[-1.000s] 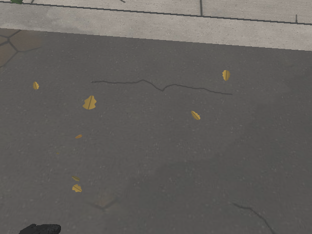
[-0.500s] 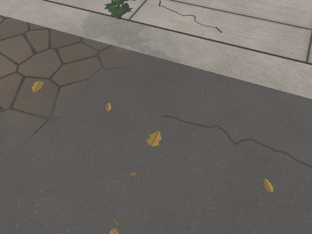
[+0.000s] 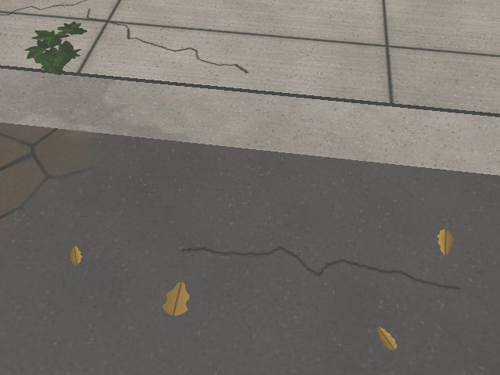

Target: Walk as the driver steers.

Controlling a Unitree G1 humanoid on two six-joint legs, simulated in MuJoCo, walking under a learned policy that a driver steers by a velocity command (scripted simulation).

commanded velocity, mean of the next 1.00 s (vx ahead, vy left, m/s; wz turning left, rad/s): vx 0.05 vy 0.00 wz -0.12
